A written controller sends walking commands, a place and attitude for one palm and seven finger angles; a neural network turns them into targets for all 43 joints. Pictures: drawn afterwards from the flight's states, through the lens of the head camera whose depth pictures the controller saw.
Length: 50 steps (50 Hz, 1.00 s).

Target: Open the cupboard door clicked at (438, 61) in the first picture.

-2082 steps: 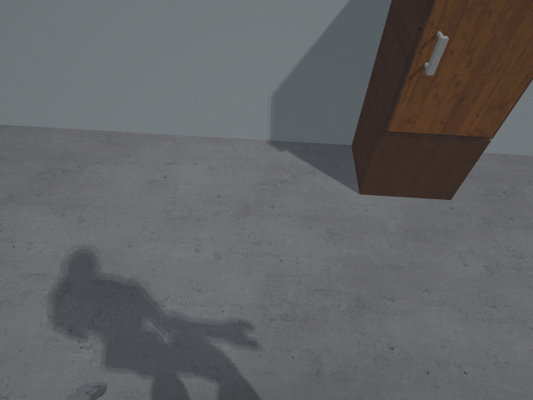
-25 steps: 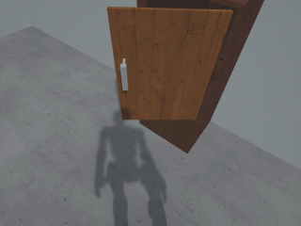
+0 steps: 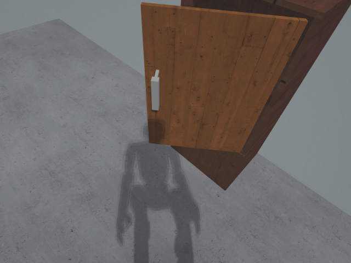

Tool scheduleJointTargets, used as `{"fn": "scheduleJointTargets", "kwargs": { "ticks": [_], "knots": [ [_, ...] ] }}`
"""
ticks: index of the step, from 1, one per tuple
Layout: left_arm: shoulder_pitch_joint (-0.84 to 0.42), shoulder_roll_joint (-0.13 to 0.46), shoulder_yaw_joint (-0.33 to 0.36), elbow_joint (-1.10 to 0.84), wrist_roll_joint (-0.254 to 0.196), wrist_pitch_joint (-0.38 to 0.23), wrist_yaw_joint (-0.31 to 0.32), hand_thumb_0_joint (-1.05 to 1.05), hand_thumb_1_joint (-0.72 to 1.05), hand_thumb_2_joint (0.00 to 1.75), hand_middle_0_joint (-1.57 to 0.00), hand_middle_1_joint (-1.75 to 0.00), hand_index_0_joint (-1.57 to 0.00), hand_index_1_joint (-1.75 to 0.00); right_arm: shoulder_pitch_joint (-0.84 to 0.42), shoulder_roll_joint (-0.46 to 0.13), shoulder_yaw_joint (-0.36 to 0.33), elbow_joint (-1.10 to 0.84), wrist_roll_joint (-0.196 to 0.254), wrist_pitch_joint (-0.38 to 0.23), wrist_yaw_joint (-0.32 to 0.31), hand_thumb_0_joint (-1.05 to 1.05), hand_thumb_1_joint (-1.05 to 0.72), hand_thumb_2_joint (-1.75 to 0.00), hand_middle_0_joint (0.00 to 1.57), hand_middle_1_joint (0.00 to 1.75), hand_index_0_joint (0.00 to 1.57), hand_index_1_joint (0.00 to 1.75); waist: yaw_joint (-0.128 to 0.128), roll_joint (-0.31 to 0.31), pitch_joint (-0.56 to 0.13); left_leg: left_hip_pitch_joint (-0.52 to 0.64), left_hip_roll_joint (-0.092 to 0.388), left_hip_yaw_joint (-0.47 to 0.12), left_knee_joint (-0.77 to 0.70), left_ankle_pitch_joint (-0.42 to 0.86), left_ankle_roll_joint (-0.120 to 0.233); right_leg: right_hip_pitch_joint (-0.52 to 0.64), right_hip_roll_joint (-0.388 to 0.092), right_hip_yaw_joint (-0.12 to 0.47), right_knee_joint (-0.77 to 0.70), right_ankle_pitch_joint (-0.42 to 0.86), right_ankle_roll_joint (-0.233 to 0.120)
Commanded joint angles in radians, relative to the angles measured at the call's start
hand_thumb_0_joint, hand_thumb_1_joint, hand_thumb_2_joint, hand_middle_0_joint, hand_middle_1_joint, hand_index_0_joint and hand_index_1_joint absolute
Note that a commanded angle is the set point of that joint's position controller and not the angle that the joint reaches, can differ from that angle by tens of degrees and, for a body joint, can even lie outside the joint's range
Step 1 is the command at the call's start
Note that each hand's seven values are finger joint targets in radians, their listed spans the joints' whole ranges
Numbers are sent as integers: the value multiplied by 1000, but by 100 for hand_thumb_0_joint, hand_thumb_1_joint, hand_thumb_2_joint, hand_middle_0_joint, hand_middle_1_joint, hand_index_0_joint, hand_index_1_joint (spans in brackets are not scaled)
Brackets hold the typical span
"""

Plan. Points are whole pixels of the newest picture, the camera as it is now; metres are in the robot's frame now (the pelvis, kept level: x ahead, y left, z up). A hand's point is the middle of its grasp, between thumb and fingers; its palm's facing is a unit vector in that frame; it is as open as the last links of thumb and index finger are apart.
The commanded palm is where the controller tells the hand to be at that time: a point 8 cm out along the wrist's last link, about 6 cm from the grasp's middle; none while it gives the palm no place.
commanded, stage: shuffle to correct the standing spot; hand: left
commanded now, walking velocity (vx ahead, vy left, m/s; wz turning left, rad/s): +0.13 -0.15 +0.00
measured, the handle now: (156, 90) +0.62 +0.11 +0.01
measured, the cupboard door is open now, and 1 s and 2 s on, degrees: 39 39 39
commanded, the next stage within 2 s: come to a stop and stand still in 0.18 s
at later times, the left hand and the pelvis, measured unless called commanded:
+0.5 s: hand (141, 259) +0.16 +0.09 -0.16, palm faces +0.04 -0.97 -0.23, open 7.4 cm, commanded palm none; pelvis +0.10 -0.09 +0.01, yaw +1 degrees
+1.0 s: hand out of the picture +0.11 +0.17 -0.15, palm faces +0.02 -0.95 -0.30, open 7.4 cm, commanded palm none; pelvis +0.09 -0.04 +0.00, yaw -2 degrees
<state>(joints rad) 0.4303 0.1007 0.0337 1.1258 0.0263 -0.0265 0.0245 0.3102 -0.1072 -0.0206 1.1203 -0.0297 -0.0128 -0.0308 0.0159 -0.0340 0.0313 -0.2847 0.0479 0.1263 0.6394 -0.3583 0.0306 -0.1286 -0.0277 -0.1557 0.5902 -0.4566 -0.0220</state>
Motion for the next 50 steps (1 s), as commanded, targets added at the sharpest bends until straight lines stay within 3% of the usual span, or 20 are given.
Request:
{"fn": "scheduleJointTargets", "kwargs": {
  "ticks": [1,3,5,8,13,15,16,17,21,26,30,33,34,35,37,39,43,46,48,50],
  "knots": [
    [-87,80,3,-87,4,-4,-8,0,90,90,-20,-30,-20,-30,338,-198,-40,60,-11,-27,-23,0,-90,-90,20,30,20,30,-148,281,34,356,418,-506,-344,507,213,-517,-10,66,526,-120,-8],
    [-137,88,16,-96,5,3,-18,0,90,90,-20,-30,-20,-30,227,-156,-29,26,-6,-35,-26,0,-90,-90,20,30,20,30,-90,108,126,214,412,-419,-350,584,207,-554,-81,152,598,-23,0],
    [-100,49,17,-86,4,16,-31,0,90,90,-20,-30,-20,-30,139,-161,-26,-5,-6,-46,-28,0,-90,-90,20,30,20,30,-47,142,86,171,345,-275,-352,564,156,-483,-93,144,532,45,19],
    [-111,40,19,-96,0,30,-44,0,90,90,-20,-30,-20,-30,82,-178,-36,-32,-7,-43,-26,0,-90,-90,20,30,20,30,-33,174,64,130,277,-142,-350,492,110,-396,-88,95,333,105,31],
    [-132,84,31,-104,3,26,-54,0,90,90,-20,-30,-20,-30,49,-219,-63,-48,-10,-15,-16,0,-90,-90,20,30,20,30,-24,194,61,41,232,-99,-261,295,53,-178,-18,-13,22,227,32],
    [15,159,51,-66,2,9,-48,0,90,90,-20,-30,-20,-30,50,-197,-61,-53,-3,-11,-6,0,-90,-90,20,30,20,30,50,45,-29,-46,139,-21,-30,200,-7,77,-43,34,-115,327,19],
    [80,257,69,-45,7,-3,-28,0,90,90,-20,-30,-20,-30,89,-110,-39,-70,6,-12,3,0,-90,-90,20,30,20,30,69,-239,-118,-196,23,58,217,-59,-51,234,-273,294,-185,507,-47],
    [89,281,60,-53,-11,1,-18,0,90,90,-20,-30,-20,-30,66,-92,-26,-96,21,4,-6,0,-90,-90,20,30,20,30,67,-264,-169,-159,8,-40,370,-315,-51,164,-395,406,-255,664,-130],
    [-171,214,35,-121,3,5,11,0,90,90,-20,-30,-20,-30,21,-75,-25,-60,29,26,-5,0,-90,-90,20,30,20,30,-2,-137,-35,-79,33,-102,327,-204,-56,-96,-331,256,-203,863,-159],
    [-160,262,62,-141,2,25,20,0,90,90,-20,-30,-20,-30,-40,-104,-33,-97,18,51,8,0,-90,-90,20,30,20,30,33,-119,-67,-121,-24,-87,274,-129,-80,-23,-355,267,-205,887,-182],
    [-212,267,73,-174,6,32,23,0,90,90,-20,-30,-20,-30,-60,-107,-41,-138,18,52,15,0,-90,-90,20,30,20,30,12,-110,-83,-60,-16,-101,142,-72,-77,-65,-354,255,-198,750,-176],
    [-242,249,65,-185,0,44,15,0,90,90,-20,-30,-20,-30,0,-105,-42,-127,16,39,16,0,-90,-90,20,30,20,30,-31,-89,-74,146,-27,-53,-160,143,-65,-196,-269,207,-140,455,-93],
    [-232,213,58,-196,-6,53,10,0,90,90,-20,-30,-20,-30,10,-152,-48,-135,11,31,14,0,-90,-90,20,30,20,30,-35,57,-68,187,52,-131,-256,174,-35,-251,-191,154,-55,292,-42],
    [-152,208,22,-166,-21,34,43,0,90,90,-20,-30,-20,-30,-79,-249,-73,-223,21,24,21,0,-90,-90,20,30,20,30,-28,324,-196,160,127,-62,-155,275,-30,-133,-132,128,-11,237,-28],
    [-180,217,15,-220,4,60,26,0,90,90,-20,-30,-20,-30,-134,-235,-55,-319,3,29,26,0,-90,-90,20,30,20,30,-19,431,-68,-56,156,-290,-355,-51,35,-223,-21,57,151,19,-13],
    [-180,201,16,-222,13,66,14,0,90,90,-20,-30,-20,-30,-129,-222,-46,-337,-2,29,18,0,-90,-90,20,30,20,30,-11,290,36,-91,172,-314,-371,35,88,-307,-8,106,290,-9,-7],
    [-151,161,6,-211,4,46,5,0,90,90,-20,-30,-20,-30,-95,-202,-35,-338,-1,10,10,0,-90,-90,20,30,20,30,5,123,-3,-9,183,-270,-336,210,127,-273,-21,129,195,25,2],
    [-108,154,-3,-196,2,32,8,0,90,90,-20,-30,-20,-30,-86,-201,-32,-322,10,2,9,0,-90,-90,20,30,20,30,12,44,-31,-3,149,-235,-287,116,87,-176,-27,169,-50,143,-8],
    [-126,179,-12,-198,2,19,11,0,90,90,-20,-30,-20,-30,-65,-170,-22,-303,15,-1,15,0,-90,-90,20,30,20,30,-16,24,-10,6,70,-203,-284,47,38,-191,-84,269,-151,185,-49],
    [-151,186,-14,-192,-5,11,11,0,90,90,-20,-30,-20,-30,-28,-185,-20,-269,12,-4,15,0,-90,-90,20,30,20,30,-40,-83,-36,82,60,-182,-268,88,31,-222,-77,276,-137,197,-51]
  ]
}}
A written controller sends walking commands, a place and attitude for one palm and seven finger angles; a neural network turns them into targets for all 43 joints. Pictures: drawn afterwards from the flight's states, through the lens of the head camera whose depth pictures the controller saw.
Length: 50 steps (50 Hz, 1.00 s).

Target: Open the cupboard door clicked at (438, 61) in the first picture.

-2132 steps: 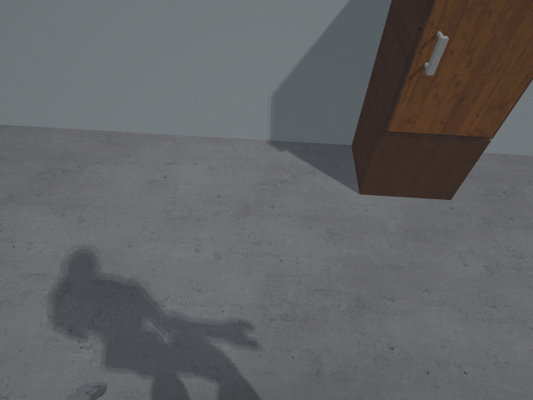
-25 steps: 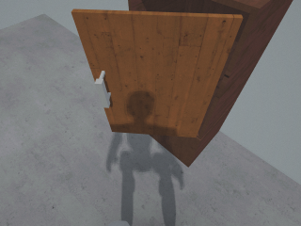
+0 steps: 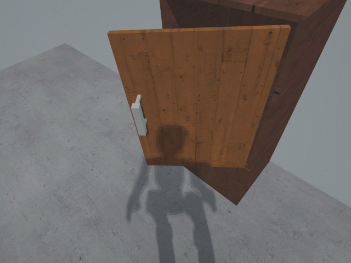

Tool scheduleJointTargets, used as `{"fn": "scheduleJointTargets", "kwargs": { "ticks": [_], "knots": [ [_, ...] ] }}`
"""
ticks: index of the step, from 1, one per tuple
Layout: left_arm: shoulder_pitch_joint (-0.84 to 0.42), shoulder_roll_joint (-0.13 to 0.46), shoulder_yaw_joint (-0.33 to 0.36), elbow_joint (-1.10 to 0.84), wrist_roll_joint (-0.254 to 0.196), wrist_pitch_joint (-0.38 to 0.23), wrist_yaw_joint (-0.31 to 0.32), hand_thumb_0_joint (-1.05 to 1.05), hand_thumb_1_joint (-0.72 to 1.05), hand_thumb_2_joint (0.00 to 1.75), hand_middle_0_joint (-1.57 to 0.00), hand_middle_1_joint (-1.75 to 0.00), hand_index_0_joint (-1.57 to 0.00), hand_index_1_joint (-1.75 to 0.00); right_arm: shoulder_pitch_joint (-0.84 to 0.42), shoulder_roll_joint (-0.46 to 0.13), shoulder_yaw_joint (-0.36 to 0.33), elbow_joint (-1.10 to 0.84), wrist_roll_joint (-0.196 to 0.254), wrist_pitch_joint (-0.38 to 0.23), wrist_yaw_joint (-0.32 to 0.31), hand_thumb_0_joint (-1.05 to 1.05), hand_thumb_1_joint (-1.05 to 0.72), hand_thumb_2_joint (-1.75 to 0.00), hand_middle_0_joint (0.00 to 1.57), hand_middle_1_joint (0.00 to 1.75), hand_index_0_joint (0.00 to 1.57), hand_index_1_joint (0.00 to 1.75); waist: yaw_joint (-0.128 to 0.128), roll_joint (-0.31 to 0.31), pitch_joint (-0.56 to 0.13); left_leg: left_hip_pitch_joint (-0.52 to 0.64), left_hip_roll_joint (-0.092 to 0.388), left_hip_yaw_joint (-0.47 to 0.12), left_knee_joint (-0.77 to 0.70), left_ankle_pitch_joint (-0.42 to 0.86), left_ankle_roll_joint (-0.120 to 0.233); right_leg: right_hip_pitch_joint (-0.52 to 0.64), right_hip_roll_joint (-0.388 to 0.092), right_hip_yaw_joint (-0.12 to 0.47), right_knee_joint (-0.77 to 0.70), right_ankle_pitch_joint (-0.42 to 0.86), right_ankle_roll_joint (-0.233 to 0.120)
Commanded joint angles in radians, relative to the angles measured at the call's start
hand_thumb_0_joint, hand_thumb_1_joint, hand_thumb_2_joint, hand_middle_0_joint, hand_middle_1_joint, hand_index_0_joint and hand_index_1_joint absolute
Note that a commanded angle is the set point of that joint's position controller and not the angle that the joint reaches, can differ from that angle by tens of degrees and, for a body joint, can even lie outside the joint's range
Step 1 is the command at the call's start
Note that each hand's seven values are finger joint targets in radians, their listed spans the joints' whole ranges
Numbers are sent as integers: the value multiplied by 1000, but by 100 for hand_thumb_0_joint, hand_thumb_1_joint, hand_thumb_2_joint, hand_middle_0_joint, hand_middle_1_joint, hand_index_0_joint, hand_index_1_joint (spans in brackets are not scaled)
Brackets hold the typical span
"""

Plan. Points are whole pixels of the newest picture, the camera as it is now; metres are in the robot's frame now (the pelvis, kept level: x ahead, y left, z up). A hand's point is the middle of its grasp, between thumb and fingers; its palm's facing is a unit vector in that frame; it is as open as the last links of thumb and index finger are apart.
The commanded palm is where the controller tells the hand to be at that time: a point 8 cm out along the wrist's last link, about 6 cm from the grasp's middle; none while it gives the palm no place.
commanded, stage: come to a stop and stand still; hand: left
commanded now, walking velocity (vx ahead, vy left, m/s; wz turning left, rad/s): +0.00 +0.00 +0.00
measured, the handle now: (140, 115) +0.53 +0.17 +0.01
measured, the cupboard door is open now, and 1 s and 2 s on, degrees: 39 39 39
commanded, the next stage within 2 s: look again from close up in 0.20 s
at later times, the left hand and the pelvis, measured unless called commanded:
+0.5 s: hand out of the picture +0.04 +0.16 -0.15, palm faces -0.02 -0.97 -0.24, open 7.3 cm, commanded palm none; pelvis +0.01 -0.02 +0.01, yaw -1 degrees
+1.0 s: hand out of the picture +0.09 +0.14 -0.11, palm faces +0.21 -0.95 -0.25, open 7.3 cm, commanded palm +0.13 +0.19 -0.05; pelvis +0.03 -0.05 +0.01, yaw +2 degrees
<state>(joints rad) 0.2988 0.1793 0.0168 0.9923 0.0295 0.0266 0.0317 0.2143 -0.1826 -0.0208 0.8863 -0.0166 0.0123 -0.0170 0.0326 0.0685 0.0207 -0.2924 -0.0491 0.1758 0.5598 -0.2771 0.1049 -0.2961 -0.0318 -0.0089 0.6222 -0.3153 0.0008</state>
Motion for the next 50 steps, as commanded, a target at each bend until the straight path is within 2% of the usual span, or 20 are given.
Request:
{"fn": "scheduleJointTargets", "kwargs": {
  "ticks": [1,2,3,4,8,11,13,17,23,25,34,37,42,44,45,46,47,48,49,50],
  "knots": [
    [-20,99,3,-60,-8,-41,6,0,90,90,-20,-30,-20,-30,78,-107,-25,-25,-2,-32,0,0,-90,-90,20,30,20,30,-58,-183,-32,109,162,-231,-203,17,-42,-57,-68,120,-166,54,-68],
    [-16,97,0,-54,-9,-38,6,0,90,90,-20,-30,-20,-30,79,-114,-22,-12,-3,-35,-1,0,-90,-90,20,30,20,30,-55,-156,-31,113,173,-238,-226,11,-41,-53,-61,109,-161,47,-62],
    [-11,97,1,-53,-8,-38,6,0,90,90,-20,-30,-20,-30,74,-111,-20,-3,-4,-40,0,0,-90,-90,20,30,20,30,-48,-91,-25,108,178,-239,-246,34,-39,-36,-54,96,-152,68,-59],
    [-4,100,1,-44,-10,-35,6,0,90,90,-20,-30,-20,-30,70,-114,-15,10,-4,-42,-1,0,-90,-90,20,30,20,30,-42,-66,-17,95,186,-249,-267,20,-40,-22,-50,87,-144,62,-56],
    [9,96,-4,-17,-8,-31,5,0,90,90,-20,-30,-20,-30,73,-116,-6,48,-4,-44,-3,0,-90,-90,20,30,20,30,-30,-48,17,66,194,-263,-316,-36,-41,-1,-47,74,-154,54,-53],
    [10,88,-8,5,-12,-31,4,0,90,90,-20,-30,-20,-30,85,-114,1,82,-4,-45,-4,0,-90,-90,20,30,20,30,-30,-55,20,69,192,-258,-327,-47,-45,8,-53,78,-169,55,-54],
    [9,86,-10,17,-11,-35,5,0,90,90,-20,-30,-20,-30,91,-105,4,101,-3,-47,-5,0,-90,-90,20,30,20,30,-29,-77,8,83,186,-243,-308,1,-42,27,-61,85,-188,84,-54],
    [2,81,-15,41,-17,-38,5,0,90,90,-20,-30,-20,-30,112,-97,11,143,-2,-49,-7,0,-90,-90,20,30,20,30,-33,-65,8,106,182,-219,-299,39,-49,34,-68,95,-208,95,-56],
    [0,78,-21,66,-19,-46,8,0,90,90,-20,-30,-20,-30,126,-76,19,186,2,-51,-9,0,-90,-90,20,30,20,30,-35,-86,20,124,173,-195,-267,115,-54,47,-76,111,-239,145,-58],
    [3,77,-23,74,-21,-48,8,0,90,90,-20,-30,-20,-30,132,-73,20,199,2,-53,-10,0,-90,-90,20,30,20,30,-35,-72,6,139,172,-186,-258,143,-57,56,-78,115,-240,170,-57],
    [15,66,-26,95,-20,-51,10,0,90,90,-20,-30,-20,-30,128,-57,21,225,4,-49,-14,0,-90,-90,20,30,20,30,-39,-71,35,146,172,-178,-249,156,-62,52,-74,118,-256,190,-58],
    [25,64,-25,98,-21,-53,10,0,90,90,-20,-30,-20,-30,127,-56,21,226,4,-50,-15,0,-90,-90,20,30,20,30,-38,-81,13,162,173,-177,-242,168,-62,66,-76,118,-259,209,-59],
    [39,61,-27,103,-21,-57,10,0,90,90,-20,-30,-20,-30,119,-55,21,231,5,-49,-17,0,-90,-90,20,30,20,30,-38,-82,16,174,172,-171,-234,182,-65,71,-80,121,-267,245,-60],
    [45,60,-26,105,-20,-59,11,0,90,90,-20,-30,-20,-30,115,-51,20,232,5,-48,-17,0,-90,-90,20,30,20,30,-38,-83,13,177,170,-167,-227,188,-67,78,-82,126,-270,276,-61],
    [127,75,-17,136,-4,-76,50,0,90,90,-20,-30,-20,-30,37,-91,12,161,16,-50,-7,0,-90,-90,20,30,20,30,-10,-197,36,66,192,-146,-8,230,-90,107,-135,143,-258,635,6],
    [-591,301,77,-1343,-215,-281,32,0,88,89,-20,-32,-20,-32,69,-270,-12,-197,65,-185,-55,0,-90,-90,20,30,20,30,-132,-43,-462,322,46,-178,-125,295,-59,154,-32,85,-161,508,-24],
    [-226,240,76,-1148,-144,-252,72,0,85,88,-20,-33,-20,-33,-39,-195,8,-159,47,-265,-84,0,-90,-90,20,30,20,30,-27,192,-455,359,71,-150,-127,419,-54,141,14,65,-138,330,-57],
    [37,66,-20,-966,-162,-118,107,0,83,87,-21,-34,-21,-34,-16,-151,-11,-148,64,-285,-71,0,-90,-90,20,30,20,30,-52,194,-268,255,89,-182,-133,392,-84,50,9,13,-142,175,-44],
    [34,-31,-56,-928,-199,-102,89,0,81,86,-21,-36,-21,-36,1,-160,-5,-126,72,-284,-74,0,-90,-90,20,30,20,30,-74,32,-112,174,95,-190,-112,293,-76,-12,13,-27,-156,175,-32],
    [-51,25,-17,-966,-220,-151,71,0,78,85,-21,-37,-21,-37,-33,-201,-17,-183,71,-297,-70,0,-90,-90,20,30,20,30,-100,-77,4,94,79,-205,-68,184,-60,-99,14,-28,-178,148,-20]
  ]
}}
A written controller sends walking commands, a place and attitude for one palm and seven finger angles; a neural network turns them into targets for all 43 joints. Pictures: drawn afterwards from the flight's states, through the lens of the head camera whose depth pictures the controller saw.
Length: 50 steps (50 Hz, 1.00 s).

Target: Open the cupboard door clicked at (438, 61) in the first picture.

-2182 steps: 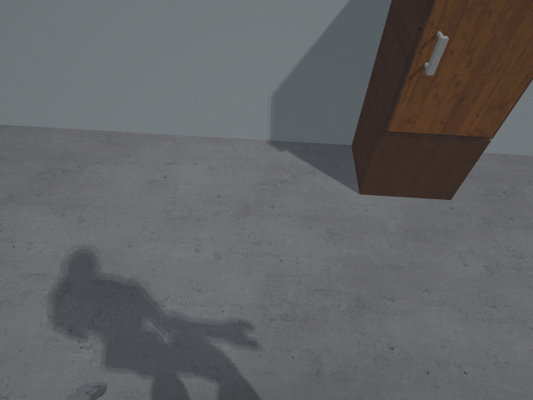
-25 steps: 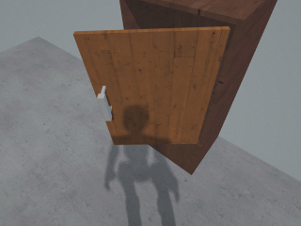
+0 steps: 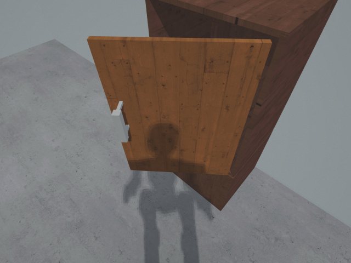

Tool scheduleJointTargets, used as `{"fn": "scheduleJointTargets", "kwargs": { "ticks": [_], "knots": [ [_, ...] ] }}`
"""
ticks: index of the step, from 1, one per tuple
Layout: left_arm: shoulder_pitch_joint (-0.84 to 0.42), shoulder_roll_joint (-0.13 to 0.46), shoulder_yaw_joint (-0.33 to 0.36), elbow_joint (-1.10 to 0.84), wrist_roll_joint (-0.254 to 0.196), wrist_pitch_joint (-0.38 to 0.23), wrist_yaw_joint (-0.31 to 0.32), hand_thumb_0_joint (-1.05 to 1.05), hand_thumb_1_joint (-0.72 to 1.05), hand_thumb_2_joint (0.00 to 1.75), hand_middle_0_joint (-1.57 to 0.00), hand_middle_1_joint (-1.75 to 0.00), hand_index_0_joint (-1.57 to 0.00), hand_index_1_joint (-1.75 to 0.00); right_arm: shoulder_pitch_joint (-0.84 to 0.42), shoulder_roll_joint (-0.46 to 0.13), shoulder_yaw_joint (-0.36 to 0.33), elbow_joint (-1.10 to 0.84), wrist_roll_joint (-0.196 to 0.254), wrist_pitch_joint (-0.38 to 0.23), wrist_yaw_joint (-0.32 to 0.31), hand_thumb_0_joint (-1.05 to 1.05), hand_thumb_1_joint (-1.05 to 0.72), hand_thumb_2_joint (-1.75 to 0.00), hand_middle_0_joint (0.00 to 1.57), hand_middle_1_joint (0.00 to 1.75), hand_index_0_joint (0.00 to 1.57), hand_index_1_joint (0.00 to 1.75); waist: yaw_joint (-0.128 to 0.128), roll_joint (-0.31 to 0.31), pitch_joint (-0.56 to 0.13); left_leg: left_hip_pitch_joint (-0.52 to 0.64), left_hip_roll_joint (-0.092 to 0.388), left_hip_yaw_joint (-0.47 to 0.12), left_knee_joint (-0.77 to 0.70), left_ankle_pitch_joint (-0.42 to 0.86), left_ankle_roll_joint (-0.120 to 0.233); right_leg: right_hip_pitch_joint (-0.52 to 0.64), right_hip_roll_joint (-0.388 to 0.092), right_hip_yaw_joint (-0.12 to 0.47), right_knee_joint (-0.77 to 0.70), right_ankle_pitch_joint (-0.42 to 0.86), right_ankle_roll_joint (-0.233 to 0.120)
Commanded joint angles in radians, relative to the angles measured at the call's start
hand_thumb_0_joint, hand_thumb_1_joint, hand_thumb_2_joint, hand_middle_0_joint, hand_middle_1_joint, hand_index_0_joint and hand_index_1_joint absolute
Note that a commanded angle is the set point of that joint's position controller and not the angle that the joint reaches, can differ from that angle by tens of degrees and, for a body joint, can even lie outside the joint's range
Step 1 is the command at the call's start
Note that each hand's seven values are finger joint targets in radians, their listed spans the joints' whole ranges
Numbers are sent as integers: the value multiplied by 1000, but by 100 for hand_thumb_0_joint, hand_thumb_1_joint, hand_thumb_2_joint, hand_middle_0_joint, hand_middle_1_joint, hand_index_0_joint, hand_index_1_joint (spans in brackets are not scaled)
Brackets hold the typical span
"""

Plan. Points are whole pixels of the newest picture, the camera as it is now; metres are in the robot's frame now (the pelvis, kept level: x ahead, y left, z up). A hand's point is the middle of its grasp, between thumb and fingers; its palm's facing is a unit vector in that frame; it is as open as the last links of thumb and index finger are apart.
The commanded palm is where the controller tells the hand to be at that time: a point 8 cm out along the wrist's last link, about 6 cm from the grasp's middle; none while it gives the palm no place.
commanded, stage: raise the hand with hooked fingers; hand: left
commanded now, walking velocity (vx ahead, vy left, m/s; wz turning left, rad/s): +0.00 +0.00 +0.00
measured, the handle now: (122, 121) +0.51 +0.20 +0.00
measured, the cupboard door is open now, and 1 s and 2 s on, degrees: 39 39 39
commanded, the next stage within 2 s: move the hooked fingers beside the handle in 2.00 s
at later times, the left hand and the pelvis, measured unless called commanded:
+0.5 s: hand (89, 251) +0.16 +0.20 -0.04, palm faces +0.04 -1.00 -0.05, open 9.7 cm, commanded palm +0.15 +0.26 -0.04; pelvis -0.04 -0.01 -0.09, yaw +2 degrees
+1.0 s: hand (67, 226) +0.20 +0.26 -0.02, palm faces +0.00 -1.00 -0.05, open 12.7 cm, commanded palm +0.18 +0.32 -0.01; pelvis -0.04 +0.04 -0.06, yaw +1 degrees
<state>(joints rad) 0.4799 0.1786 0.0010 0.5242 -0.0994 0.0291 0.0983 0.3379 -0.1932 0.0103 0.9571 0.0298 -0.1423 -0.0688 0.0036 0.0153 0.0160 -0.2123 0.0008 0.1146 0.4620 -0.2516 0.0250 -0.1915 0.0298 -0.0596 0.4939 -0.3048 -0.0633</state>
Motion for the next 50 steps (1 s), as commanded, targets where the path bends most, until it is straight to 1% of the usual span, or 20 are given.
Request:
{"fn": "scheduleJointTargets", "kwargs": {
  "ticks": [1,2,3,5,7,8,9,10,12,14,17,18,21,23,25,28,31,37,42,50],
  "knots": [
    [-239,71,45,-483,-98,-212,-24,0,76,84,-21,-39,-21,-39,-139,-215,-60,-271,8,-153,-15,0,-90,-90,20,30,20,30,-94,-103,-16,-31,16,-136,85,94,22,-269,-53,18,-39,79,54],
    [-201,57,67,-416,-103,-273,-57,0,74,83,-21,-40,-21,-40,-135,-213,-65,-294,-8,-158,-12,0,-90,-90,20,30,20,30,-90,-174,-13,-114,3,-136,143,45,17,-337,-54,14,-3,13,61],
    [-124,32,81,-330,-107,-332,-99,0,71,82,-21,-42,-21,-42,-153,-203,-71,-324,-12,-162,1,0,-90,-90,20,30,20,30,-55,-171,-1,-186,-11,-130,187,14,5,-371,-59,23,39,-21,59],
    [64,2,122,-241,-143,-469,-210,0,67,80,-22,-45,-22,-45,-194,-192,-81,-379,-23,-166,27,0,-90,-90,20,30,20,30,23,-264,-89,-359,-22,-124,285,-8,-16,-381,-61,54,161,7,59],
    [131,30,170,-248,-167,-612,-340,0,62,78,-22,-48,-22,-48,-214,-187,-97,-425,-19,-166,56,0,-90,-90,20,30,20,30,58,-216,-184,-476,-32,-117,378,19,-30,-345,-73,94,279,153,58],
    [130,87,220,-217,-168,-663,-409,0,60,77,-22,-50,-22,-50,-206,-192,-103,-442,-11,-161,73,0,-90,-90,20,30,20,30,68,-134,-215,-507,-38,-115,425,42,-37,-329,-87,132,331,242,54],
    [64,127,233,-279,-171,-717,-471,0,57,76,-22,-51,-22,-51,-220,-195,-105,-469,-7,-160,81,0,-90,-90,20,30,20,30,55,-108,-257,-542,-40,-110,466,45,-34,-323,-96,163,362,282,63],
    [46,163,273,-301,-181,-722,-498,0,55,75,-22,-53,-22,-53,-232,-196,-108,-502,-2,-151,80,0,-90,-90,20,30,20,30,62,-100,-294,-576,-48,-94,489,22,-26,-309,-101,196,366,249,68],
    [-31,176,287,-397,-217,-679,-511,0,50,73,-23,-55,-23,-55,-266,-190,-101,-567,7,-129,63,0,-90,-90,20,30,20,30,58,-70,-298,-616,-55,-80,521,-56,-13,-331,-112,258,322,86,88],
    [-127,208,318,-534,-242,-638,-485,0,46,71,-23,-58,-23,-58,-242,-184,-98,-594,5,-105,47,0,-90,-90,20,30,20,30,41,-7,-342,-587,-43,-92,544,-39,-2,-350,-97,258,327,63,94],
    [-218,180,281,-685,-224,-651,-429,0,39,68,-24,-63,-24,-63,-192,-162,-90,-575,0,-100,26,0,-90,-90,20,30,20,30,-13,47,-356,-519,-8,-116,560,2,12,-423,-68,202,348,90,84],
    [-275,186,254,-729,-222,-657,-430,0,36,67,-24,-64,-24,-64,-174,-169,-81,-565,-9,-100,20,0,-90,-90,20,30,20,30,-42,31,-353,-517,2,-134,579,24,18,-453,-53,188,377,135,85],
    [-302,187,216,-693,-203,-650,-457,0,29,64,-24,-69,-24,-69,-168,-171,-67,-529,-7,-114,7,0,-90,-90,20,30,20,30,-68,60,-323,-527,13,-147,583,-2,20,-512,-40,154,377,70,72],
    [-297,210,234,-615,-220,-607,-493,0,25,62,-25,-72,-25,-72,-169,-186,-59,-519,-1,-120,-2,0,-90,-90,20,30,20,30,-55,48,-311,-542,14,-159,578,-8,20,-513,-26,143,376,21,61],
    [-265,225,263,-589,-232,-552,-510,0,20,60,-25,-75,-25,-75,-171,-185,-58,-521,8,-126,-5,0,-90,-90,20,30,20,30,-33,32,-372,-531,11,-159,547,-20,19,-471,-28,128,359,-21,59],
    [-219,249,319,-547,-260,-467,-511,0,13,57,-25,-80,-25,-80,-185,-183,-55,-530,13,-125,-7,0,-90,-90,20,30,20,30,4,8,-399,-507,8,-166,505,13,17,-409,-26,111,348,5,61],
    [-195,251,355,-575,-266,-448,-477,0,6,54,-26,-84,-26,-84,-181,-170,-55,-533,13,-125,-4,0,-90,-90,20,30,20,30,16,-9,-407,-488,7,-163,463,21,13,-387,-30,86,336,6,62],
    [-238,240,336,-548,-253,-496,-444,0,-8,48,-27,-93,-27,-93,-160,-187,-53,-530,8,-139,3,0,-90,-90,20,30,20,30,0,-7,-314,-482,7,-169,415,-64,8,-475,-16,38,334,-118,46],
    [-294,262,327,-579,-246,-506,-449,0,-20,43,-28,-100,-28,-100,-132,-209,-54,-538,9,-148,2,0,-90,-90,20,30,20,30,-11,48,-335,-405,13,-186,376,-76,4,-500,-10,8,342,-110,37],
    [-381,330,376,-554,-245,-472,-457,0,-38,35,-29,-112,-29,-112,-109,-229,-46,-543,10,-133,-3,0,-90,-90,20,30,20,30,-12,91,-321,-326,24,-219,324,-49,-17,-489,-1,-13,335,-67,28]
  ]
}}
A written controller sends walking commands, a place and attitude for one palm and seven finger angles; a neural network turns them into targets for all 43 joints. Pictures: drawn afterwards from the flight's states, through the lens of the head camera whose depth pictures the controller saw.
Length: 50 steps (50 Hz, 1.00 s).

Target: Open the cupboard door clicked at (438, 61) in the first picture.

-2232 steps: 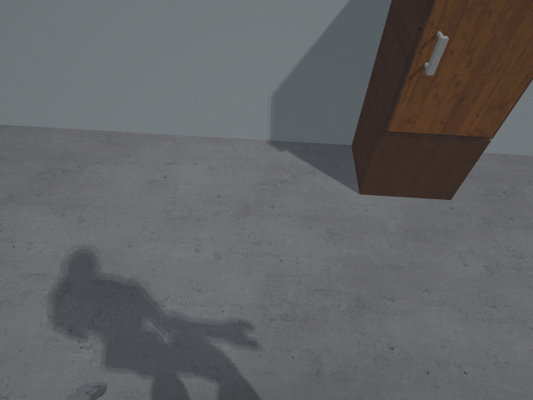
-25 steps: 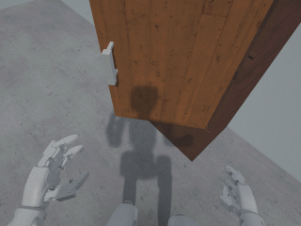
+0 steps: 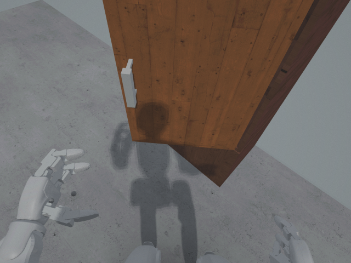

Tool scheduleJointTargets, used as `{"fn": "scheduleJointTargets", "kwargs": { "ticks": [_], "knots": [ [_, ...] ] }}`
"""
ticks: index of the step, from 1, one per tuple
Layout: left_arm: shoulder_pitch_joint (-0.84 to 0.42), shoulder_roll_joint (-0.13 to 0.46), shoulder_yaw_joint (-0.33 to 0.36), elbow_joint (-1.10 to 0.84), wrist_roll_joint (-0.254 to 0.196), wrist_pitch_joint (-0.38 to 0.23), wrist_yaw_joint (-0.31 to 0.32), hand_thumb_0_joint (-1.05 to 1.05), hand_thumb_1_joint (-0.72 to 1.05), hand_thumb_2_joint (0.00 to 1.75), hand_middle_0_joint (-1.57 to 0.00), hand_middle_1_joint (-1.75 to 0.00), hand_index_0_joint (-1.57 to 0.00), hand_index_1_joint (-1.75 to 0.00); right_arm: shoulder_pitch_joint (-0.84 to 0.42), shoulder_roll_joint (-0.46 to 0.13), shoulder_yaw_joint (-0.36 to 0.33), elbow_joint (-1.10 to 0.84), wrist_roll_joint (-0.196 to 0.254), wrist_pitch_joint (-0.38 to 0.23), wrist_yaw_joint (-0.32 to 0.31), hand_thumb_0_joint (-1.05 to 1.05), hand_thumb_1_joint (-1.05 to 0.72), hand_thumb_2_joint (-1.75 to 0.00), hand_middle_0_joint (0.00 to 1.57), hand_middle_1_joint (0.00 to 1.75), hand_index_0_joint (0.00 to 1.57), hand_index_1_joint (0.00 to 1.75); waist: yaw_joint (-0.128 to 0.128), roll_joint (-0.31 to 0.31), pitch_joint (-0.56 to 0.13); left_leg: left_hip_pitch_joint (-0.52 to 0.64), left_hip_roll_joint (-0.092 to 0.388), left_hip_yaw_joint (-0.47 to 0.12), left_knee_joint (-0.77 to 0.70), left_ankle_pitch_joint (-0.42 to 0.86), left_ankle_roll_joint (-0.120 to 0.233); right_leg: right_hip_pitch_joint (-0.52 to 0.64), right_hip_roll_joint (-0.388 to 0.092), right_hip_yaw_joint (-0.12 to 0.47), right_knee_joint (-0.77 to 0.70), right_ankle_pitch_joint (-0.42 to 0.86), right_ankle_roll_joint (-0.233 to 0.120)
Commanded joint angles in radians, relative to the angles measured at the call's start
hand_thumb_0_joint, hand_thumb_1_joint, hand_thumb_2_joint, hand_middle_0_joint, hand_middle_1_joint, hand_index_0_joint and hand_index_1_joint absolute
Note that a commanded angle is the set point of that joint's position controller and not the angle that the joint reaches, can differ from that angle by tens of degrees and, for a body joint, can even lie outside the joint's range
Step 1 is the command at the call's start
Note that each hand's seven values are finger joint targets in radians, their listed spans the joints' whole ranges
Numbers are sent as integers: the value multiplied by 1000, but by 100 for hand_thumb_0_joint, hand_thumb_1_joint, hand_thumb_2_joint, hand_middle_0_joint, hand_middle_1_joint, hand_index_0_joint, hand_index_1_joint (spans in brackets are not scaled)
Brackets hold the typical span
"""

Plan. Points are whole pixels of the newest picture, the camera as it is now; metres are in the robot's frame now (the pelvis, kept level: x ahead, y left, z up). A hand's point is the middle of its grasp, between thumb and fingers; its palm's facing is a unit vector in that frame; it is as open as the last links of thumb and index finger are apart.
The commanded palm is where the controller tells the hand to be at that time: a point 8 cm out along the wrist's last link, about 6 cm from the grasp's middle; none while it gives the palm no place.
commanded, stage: raise the hand with hooked fingers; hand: left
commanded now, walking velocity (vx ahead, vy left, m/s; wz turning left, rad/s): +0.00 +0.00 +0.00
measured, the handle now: (130, 83) +0.55 +0.16 +0.06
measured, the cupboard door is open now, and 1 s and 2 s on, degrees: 39 39 39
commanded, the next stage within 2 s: move the hooked fingers beside the handle in 1.00 s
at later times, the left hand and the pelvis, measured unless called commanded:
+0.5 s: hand (42, 165) +0.29 +0.29 +0.08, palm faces +0.01 -1.00 -0.05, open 14.0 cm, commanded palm +0.26 +0.33 +0.08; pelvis +0.01 +0.01 +0.02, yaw +0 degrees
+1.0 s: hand (52, 161) +0.29 +0.27 +0.08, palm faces -0.01 -1.00 -0.05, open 14.0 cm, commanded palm +0.27 +0.31 +0.08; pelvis +0.01 -0.01 +0.02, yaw +0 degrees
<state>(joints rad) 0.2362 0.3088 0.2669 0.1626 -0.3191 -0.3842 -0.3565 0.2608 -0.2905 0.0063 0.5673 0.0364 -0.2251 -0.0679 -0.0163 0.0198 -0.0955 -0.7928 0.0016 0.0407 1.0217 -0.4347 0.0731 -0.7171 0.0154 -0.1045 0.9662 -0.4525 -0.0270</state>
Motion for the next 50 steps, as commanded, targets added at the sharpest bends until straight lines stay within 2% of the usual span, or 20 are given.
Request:
{"fn": "scheduleJointTargets", "kwargs": {
  "ticks": [1,3,5,9,13,15,17,24,28,29,31,33,36,37,38,39,41,47,48,50],
  "knots": [
    [-146,191,103,-195,-28,-54,-5,0,-41,34,-29,-114,-29,-114,-33,-129,-41,-153,4,-50,-4,0,-90,-90,20,30,20,30,8,102,-210,268,21,-145,-237,152,-68,40,13,32,-141,95,-9],
    [-172,211,113,-164,-29,-34,-15,0,-45,32,-30,-117,-30,-117,-26,-136,-35,-156,1,-47,-3,0,-90,-90,20,30,20,30,8,94,-197,274,24,-156,-246,176,-73,47,18,25,-142,113,-14],
    [-198,218,117,-158,-28,-22,-31,0,-50,30,-30,-120,-30,-120,-25,-137,-36,-157,3,-45,-3,0,-90,-90,20,30,20,30,8,107,-218,303,26,-155,-248,205,-79,52,15,25,-148,126,-10],
    [-264,248,146,-97,-43,11,-71,0,-50,30,-30,-120,-30,-120,-19,-141,-30,-154,6,-38,-5,0,-90,-90,20,30,20,30,4,66,-206,308,24,-156,-256,221,-81,68,23,23,-165,145,-12],
    [-354,287,167,-70,-49,23,-102,0,-50,30,-30,-120,-30,-120,-23,-145,-24,-148,6,-39,-11,0,-90,-90,20,30,20,30,6,113,-203,330,22,-163,-266,204,-85,66,24,27,-174,135,-19],
    [-363,305,181,-44,-49,27,-116,0,-50,30,-30,-120,-30,-120,-13,-146,-24,-145,6,-38,-11,0,-90,-90,20,30,20,30,5,86,-231,349,26,-164,-269,232,-85,76,24,28,-182,147,-15],
    [-388,316,192,-21,-55,30,-128,0,-50,30,-30,-120,-30,-120,-19,-147,-23,-143,7,-39,-12,0,-90,-90,20,30,20,30,7,78,-219,337,24,-164,-277,200,-82,80,22,29,-189,132,-14],
    [-467,395,247,51,-59,43,-170,0,-50,30,-30,-120,-30,-120,5,-157,-21,-131,5,-39,-13,0,-90,-90,20,30,20,30,13,127,-245,390,26,-163,-284,284,-89,93,24,30,-202,166,-20],
    [-436,343,218,118,-81,54,-201,0,-50,30,-30,-120,-30,-120,9,-159,-26,-139,9,-40,-10,0,-90,-90,20,30,20,30,12,57,-218,347,19,-149,-281,258,-74,112,26,35,-216,174,-20],
    [-435,348,217,118,-77,55,-205,0,-50,30,-30,-120,-30,-120,12,-160,-27,-138,11,-38,-9,0,-90,-90,20,30,20,30,8,58,-221,351,18,-143,-279,278,-72,114,24,36,-216,190,-17],
    [-443,363,221,87,-70,51,-200,0,-50,30,-30,-120,-30,-120,14,-161,-31,-142,9,-39,-3,0,-90,-90,20,30,20,30,14,113,-240,371,19,-144,-277,295,-76,103,21,36,-210,190,-17],
    [-439,388,246,77,-72,43,-189,0,-50,30,-30,-120,-30,-120,19,-164,-33,-145,4,-39,1,0,-90,-90,20,30,20,30,18,76,-234,356,18,-145,-273,305,-77,114,27,37,-207,199,-20],
    [-432,398,266,52,-71,25,-172,0,-50,30,-30,-120,-30,-120,22,-158,-33,-147,3,-36,6,0,-90,-90,20,30,20,30,20,110,-259,369,18,-139,-273,307,-78,115,23,38,-203,195,-16],
    [-431,380,253,49,-73,19,-168,0,-50,30,-30,-120,-30,-120,17,-155,-34,-146,6,-35,5,0,-90,-90,20,30,20,30,15,105,-240,368,20,-141,-275,290,-77,106,23,37,-207,186,-15],
    [-436,398,267,52,-74,16,-165,0,-50,30,-30,-120,-30,-120,21,-158,-34,-145,3,-35,5,0,-90,-90,20,30,20,30,16,83,-237,351,18,-136,-270,286,-71,119,27,42,-208,191,-18],
    [-443,395,262,44,-70,14,-164,0,-50,30,-30,-120,-30,-120,19,-157,-32,-145,5,-33,4,0,-90,-90,20,30,20,30,13,110,-248,353,16,-131,-271,279,-69,119,24,45,-208,188,-15],
    [-440,379,249,54,-70,14,-163,0,-50,30,-30,-120,-30,-120,18,-154,-32,-144,7,-31,1,0,-90,-90,20,30,20,30,7,92,-243,349,17,-131,-272,266,-66,117,23,47,-211,185,-12],
    [-444,380,245,59,-70,20,-170,0,-50,30,-30,-120,-30,-120,11,-151,-28,-144,10,-30,-2,0,-90,-90,20,30,20,30,7,98,-242,331,13,-120,-267,246,-57,130,20,55,-218,187,-11],
    [-450,382,242,71,-71,22,-173,0,-50,30,-30,-120,-30,-120,14,-153,-26,-143,8,-29,-4,0,-90,-90,20,30,20,30,3,69,-226,319,13,-119,-262,250,-54,138,24,56,-219,196,-14],
    [-452,377,242,70,-74,20,-175,0,-50,30,-30,-120,-30,-120,9,-149,-26,-140,11,-30,-5,0,-90,-90,20,30,20,30,5,83,-235,320,10,-112,-259,250,-52,141,19,62,-221,203,-11]
  ]
}}
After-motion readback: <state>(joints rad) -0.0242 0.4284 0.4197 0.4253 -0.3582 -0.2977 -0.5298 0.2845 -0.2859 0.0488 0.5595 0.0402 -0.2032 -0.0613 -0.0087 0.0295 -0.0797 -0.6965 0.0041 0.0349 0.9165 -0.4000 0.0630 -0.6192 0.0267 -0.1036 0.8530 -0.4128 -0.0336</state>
